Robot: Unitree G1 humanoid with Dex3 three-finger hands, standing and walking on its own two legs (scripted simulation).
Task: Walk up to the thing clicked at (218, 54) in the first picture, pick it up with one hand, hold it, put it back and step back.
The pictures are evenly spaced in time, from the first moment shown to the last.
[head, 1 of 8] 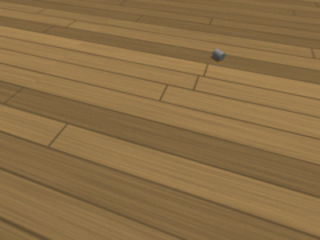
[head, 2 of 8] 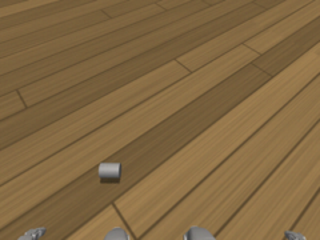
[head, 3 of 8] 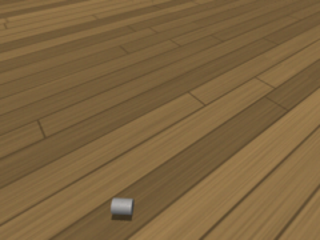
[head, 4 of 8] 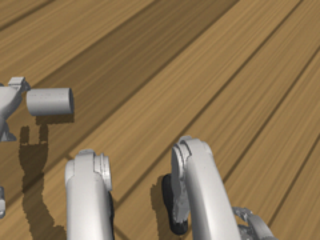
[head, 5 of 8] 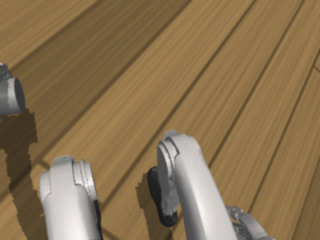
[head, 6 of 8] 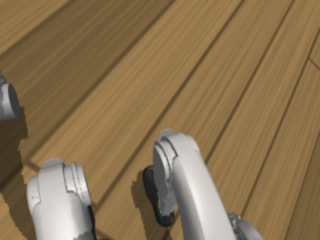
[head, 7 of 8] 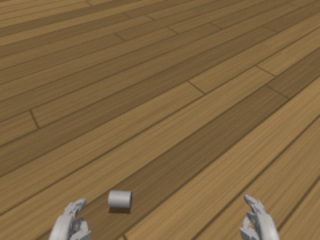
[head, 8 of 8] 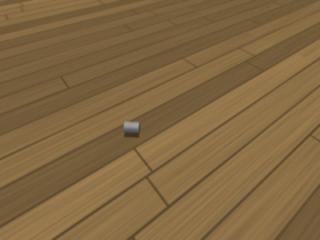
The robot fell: no
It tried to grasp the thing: yes
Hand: left
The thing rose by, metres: 0.67
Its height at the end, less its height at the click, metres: +0.00
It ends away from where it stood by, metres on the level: 0.01
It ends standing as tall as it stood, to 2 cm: yes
